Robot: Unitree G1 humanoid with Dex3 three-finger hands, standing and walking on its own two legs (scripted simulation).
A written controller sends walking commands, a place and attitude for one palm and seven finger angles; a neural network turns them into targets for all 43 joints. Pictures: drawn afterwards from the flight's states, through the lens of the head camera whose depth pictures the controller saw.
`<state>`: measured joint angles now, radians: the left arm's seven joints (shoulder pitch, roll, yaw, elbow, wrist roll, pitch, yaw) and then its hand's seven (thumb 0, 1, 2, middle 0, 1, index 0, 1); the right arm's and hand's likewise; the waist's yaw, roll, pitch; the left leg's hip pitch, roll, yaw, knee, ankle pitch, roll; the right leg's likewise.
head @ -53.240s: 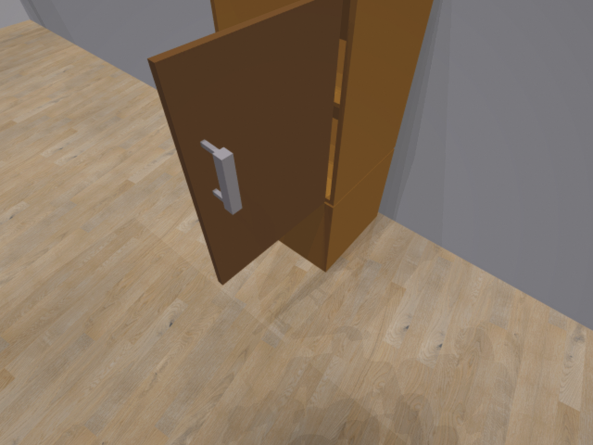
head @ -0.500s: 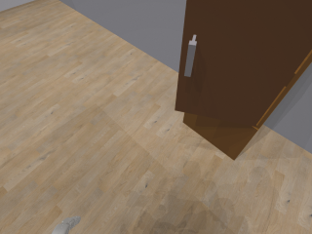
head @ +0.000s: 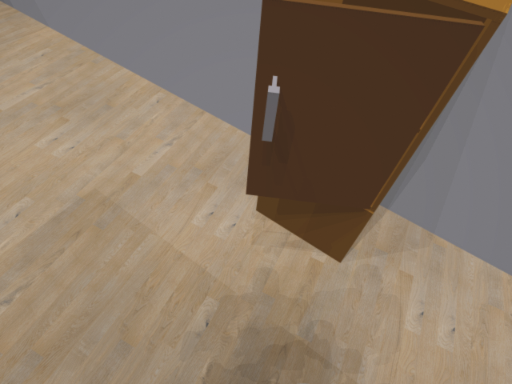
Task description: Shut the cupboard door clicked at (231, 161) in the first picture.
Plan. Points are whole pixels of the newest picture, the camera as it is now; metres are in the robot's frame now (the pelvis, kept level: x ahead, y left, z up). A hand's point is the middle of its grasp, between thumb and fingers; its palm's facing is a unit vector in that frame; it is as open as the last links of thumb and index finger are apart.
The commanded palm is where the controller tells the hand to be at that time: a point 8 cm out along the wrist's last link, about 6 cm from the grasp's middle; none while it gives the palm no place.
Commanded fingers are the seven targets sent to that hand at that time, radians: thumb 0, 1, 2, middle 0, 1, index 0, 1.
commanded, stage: take the last steps up to it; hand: left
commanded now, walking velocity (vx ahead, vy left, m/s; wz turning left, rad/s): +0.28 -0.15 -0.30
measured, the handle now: (270, 109) +0.68 +0.01 +0.03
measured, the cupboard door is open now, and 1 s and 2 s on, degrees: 30 30 30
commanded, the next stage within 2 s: come to a stop and stand still in 0.70 s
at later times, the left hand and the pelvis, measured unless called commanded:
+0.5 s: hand out of the picture +0.10 +0.12 -0.18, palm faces -0.06 -0.99 -0.16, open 7.3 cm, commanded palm none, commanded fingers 0.00 0.90 0.90 -0.20 -0.30 -0.20 -0.30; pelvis +0.08 -0.06 +0.00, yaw -4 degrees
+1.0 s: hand (242, 290) +0.32 +0.04 -0.16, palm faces -0.13 -0.97 -0.23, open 7.3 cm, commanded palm none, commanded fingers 0.00 0.90 0.90 -0.20 -0.30 -0.20 -0.30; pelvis +0.22 -0.13 -0.01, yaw -7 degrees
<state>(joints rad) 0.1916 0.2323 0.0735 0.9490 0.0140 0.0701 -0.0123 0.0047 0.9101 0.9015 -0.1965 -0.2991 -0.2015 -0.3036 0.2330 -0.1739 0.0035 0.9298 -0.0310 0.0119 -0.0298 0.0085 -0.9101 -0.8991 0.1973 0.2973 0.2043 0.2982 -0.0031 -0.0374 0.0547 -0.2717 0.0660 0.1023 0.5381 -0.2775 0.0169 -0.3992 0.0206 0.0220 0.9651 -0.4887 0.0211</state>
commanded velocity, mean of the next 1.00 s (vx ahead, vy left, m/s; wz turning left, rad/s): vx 0.11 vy -0.05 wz -0.08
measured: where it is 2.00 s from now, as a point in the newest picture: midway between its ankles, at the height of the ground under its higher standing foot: outside the picture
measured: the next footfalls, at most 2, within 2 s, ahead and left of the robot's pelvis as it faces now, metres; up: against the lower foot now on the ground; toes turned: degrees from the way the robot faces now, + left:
right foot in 0.24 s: +0.03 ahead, -0.15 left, +0.00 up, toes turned -8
left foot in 0.58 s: +0.23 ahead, +0.04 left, +0.00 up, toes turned +2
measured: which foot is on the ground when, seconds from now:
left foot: down 0.00-0.24, up 0.26-0.56, down 0.58-0.90, up 0.92-1.00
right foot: up 0.00-0.22, down 0.24-0.58, up 0.60-0.88, down 0.90-1.00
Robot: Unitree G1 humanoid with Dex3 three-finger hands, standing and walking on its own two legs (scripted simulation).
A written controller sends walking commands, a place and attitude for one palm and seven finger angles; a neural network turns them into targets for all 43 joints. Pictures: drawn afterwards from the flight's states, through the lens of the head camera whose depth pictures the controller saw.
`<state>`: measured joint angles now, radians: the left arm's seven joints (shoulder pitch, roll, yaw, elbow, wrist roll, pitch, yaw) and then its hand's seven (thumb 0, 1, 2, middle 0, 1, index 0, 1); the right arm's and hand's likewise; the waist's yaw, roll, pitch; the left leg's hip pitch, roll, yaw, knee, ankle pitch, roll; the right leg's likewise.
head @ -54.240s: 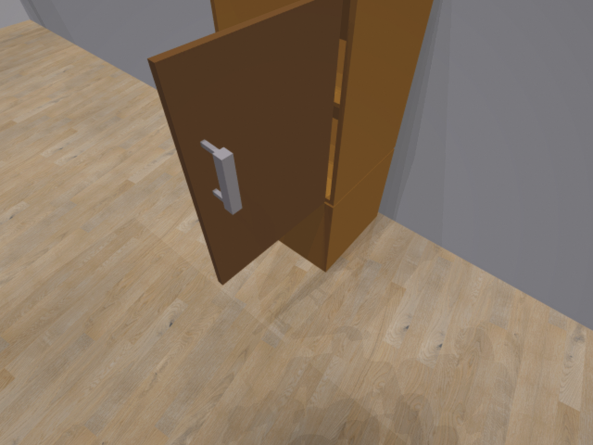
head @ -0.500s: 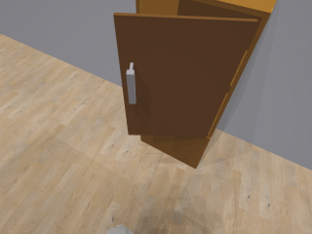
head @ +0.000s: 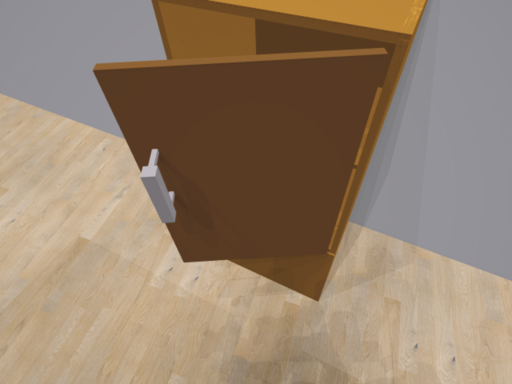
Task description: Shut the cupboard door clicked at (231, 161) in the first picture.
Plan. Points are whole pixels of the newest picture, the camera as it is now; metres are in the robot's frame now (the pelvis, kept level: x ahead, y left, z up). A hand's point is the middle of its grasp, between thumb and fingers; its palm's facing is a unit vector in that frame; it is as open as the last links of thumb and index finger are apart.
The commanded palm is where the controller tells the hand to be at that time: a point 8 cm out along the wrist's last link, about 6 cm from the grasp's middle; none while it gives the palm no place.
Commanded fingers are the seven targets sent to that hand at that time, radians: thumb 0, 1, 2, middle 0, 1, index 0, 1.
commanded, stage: come to a stop and stand still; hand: left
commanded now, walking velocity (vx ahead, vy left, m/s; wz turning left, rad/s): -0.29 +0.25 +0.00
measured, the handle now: (161, 186) +0.44 +0.19 +0.03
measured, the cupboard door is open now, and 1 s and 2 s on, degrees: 30 30 30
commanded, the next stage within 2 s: look again from close up in 0.94 s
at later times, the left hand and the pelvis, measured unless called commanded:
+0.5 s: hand out of the picture +0.00 +0.25 -0.17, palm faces +0.07 -0.97 -0.22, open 7.3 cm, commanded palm none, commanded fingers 0.00 0.90 0.90 -0.20 -0.30 -0.20 -0.30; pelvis -0.02 +0.05 +0.01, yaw +0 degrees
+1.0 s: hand out of the picture -0.06 +0.20 -0.17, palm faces +0.01 -0.99 -0.13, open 7.3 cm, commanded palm none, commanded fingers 0.00 0.90 0.90 -0.20 -0.30 -0.20 -0.30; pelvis -0.05 +0.05 +0.01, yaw -1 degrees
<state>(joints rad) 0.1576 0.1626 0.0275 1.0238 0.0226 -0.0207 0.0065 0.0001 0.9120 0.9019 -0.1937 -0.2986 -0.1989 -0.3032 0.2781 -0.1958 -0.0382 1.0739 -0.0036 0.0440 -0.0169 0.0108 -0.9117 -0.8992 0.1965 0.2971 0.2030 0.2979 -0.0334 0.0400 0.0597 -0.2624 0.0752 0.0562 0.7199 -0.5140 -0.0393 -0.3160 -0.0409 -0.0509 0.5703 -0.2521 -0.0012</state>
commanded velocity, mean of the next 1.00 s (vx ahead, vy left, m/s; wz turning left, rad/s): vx -0.02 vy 0.02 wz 0.00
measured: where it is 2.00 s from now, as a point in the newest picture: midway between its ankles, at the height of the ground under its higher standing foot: outside the picture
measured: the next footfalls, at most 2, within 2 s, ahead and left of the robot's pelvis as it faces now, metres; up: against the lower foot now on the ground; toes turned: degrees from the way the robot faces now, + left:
left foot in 0.28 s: +0.04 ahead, +0.13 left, +0.00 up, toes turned +3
right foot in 0.58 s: +0.06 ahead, -0.08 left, +0.00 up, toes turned +6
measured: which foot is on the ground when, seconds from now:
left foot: up 0.00-0.26, down 0.28-1.00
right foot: down 0.00-0.30, up 0.32-0.56, down 0.58-1.00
